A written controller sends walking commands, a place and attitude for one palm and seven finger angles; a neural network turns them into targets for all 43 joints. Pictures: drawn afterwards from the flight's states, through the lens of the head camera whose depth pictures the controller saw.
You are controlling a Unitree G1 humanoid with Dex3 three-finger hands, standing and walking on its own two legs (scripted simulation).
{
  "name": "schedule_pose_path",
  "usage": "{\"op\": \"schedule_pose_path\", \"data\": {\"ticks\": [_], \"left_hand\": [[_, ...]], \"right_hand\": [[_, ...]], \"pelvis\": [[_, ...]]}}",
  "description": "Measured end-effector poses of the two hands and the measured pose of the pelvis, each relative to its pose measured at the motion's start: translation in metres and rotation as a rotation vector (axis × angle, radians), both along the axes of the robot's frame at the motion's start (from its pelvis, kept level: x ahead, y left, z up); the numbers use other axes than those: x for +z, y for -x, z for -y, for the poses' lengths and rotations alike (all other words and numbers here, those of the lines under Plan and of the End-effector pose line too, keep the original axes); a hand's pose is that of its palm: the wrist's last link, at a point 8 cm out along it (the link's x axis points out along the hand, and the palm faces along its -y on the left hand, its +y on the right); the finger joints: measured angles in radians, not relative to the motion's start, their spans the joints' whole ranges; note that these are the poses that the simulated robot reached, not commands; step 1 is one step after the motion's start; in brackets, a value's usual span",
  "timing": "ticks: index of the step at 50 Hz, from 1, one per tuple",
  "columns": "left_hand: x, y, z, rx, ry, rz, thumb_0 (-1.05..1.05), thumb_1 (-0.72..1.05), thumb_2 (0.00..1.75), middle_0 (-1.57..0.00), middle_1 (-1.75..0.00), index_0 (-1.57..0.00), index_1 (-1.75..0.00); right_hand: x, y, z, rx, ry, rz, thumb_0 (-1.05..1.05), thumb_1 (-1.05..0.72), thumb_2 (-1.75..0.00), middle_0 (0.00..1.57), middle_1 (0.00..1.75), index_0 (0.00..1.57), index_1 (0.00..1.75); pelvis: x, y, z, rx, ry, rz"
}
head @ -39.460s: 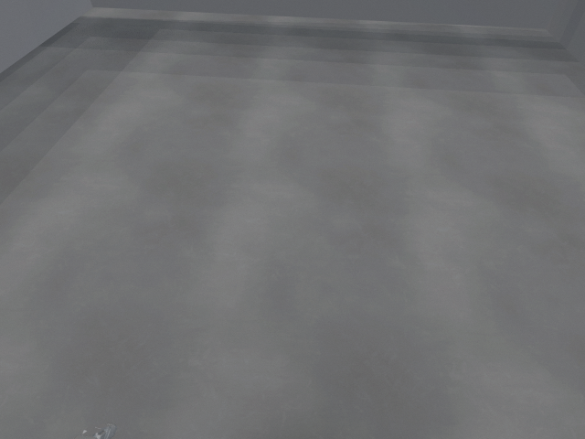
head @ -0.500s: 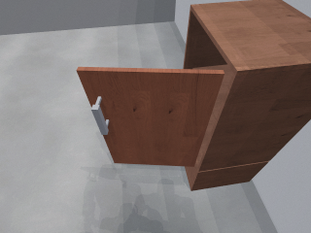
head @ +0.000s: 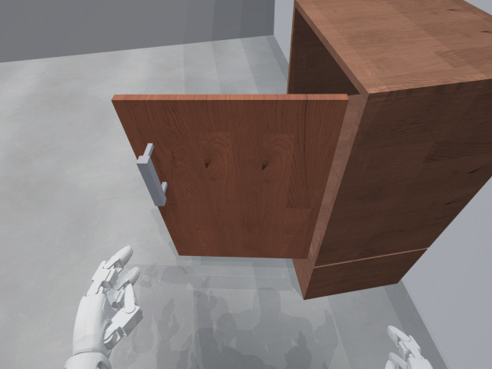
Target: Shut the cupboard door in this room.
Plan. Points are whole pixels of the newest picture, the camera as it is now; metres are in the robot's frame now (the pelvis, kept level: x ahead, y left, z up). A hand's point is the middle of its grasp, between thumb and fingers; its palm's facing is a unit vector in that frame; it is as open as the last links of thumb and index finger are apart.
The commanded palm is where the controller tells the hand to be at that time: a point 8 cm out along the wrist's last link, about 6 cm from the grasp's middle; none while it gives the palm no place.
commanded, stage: raise the hand and make a fist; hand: left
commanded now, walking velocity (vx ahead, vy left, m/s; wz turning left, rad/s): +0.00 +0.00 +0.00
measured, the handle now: (155, 175) +0.49 +0.22 +0.01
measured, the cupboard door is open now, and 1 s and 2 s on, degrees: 78 78 78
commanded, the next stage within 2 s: bring the fist close to the handle in 1.70 s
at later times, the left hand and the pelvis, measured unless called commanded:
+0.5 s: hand (127, 347) +0.17 +0.19 -0.02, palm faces -0.05 -1.00 -0.03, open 4.7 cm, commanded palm +0.14 +0.25 -0.02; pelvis -0.06 +0.04 -0.08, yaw -3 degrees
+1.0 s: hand (113, 323) +0.20 +0.21 +0.00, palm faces +0.01 -1.00 -0.04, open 3.1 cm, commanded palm +0.17 +0.27 +0.01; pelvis -0.03 +0.05 -0.06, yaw -3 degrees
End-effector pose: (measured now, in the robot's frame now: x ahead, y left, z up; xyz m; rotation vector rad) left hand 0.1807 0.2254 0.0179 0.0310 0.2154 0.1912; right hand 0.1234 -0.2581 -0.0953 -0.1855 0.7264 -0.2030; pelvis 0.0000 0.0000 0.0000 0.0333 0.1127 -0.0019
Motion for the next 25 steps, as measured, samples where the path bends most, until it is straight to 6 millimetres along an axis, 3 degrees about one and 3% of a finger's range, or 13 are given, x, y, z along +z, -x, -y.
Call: {"op": "schedule_pose_path", "data": {"ticks": [4,7,11,15,20,25], "left_hand": [[-0.006,0.010,0.010,-0.181,0.006,0.251,0.00,0.92,0.90,-0.31,-0.42,-0.31,-0.42],[-0.034,0.034,0.007,-0.240,0.019,0.235,0.00,0.91,0.90,-0.36,-0.47,-0.36,-0.47],[-0.063,0.064,-0.013,-0.159,0.038,0.148,0.01,0.90,0.90,-0.43,-0.55,-0.44,-0.55],[-0.053,0.069,-0.023,-0.135,-0.003,0.198,0.02,0.90,0.90,-0.50,-0.63,-0.50,-0.63],[-0.037,0.047,-0.020,-0.225,-0.003,0.242,0.02,0.90,0.90,-0.59,-0.73,-0.59,-0.73],[-0.038,0.030,-0.023,-0.246,0.017,0.141,0.01,0.90,0.90,-0.68,-0.82,-0.69,-0.83]], "right_hand": [[0.007,-0.033,0.005,0.051,0.034,0.178,0.01,-0.91,-0.90,0.20,0.30,0.20,0.29],[0.005,-0.048,0.003,0.072,0.055,0.265,0.01,-0.91,-0.90,0.20,0.30,0.20,0.29],[-0.006,-0.053,-0.013,0.094,0.064,0.307,0.01,-0.91,-0.90,0.19,0.30,0.20,0.29],[-0.025,-0.038,-0.040,0.123,0.043,0.270,0.01,-0.91,-0.90,0.19,0.30,0.20,0.29],[-0.050,0.001,-0.070,0.112,-0.018,0.150,0.01,-0.91,-0.90,0.20,0.30,0.20,0.29],[-0.058,0.040,-0.082,0.044,-0.053,0.042,0.01,-0.90,-0.90,0.20,0.30,0.20,0.30]], "pelvis": [[-0.031,0.022,0.000,-0.050,-0.014,-0.079],[-0.055,0.036,-0.004,-0.055,-0.011,-0.107],[-0.077,0.050,-0.010,-0.045,0.009,-0.120],[-0.087,0.059,-0.018,-0.033,0.038,-0.123],[-0.085,0.065,-0.028,-0.027,0.060,-0.125],[-0.075,0.063,-0.039,-0.039,0.059,-0.127]]}}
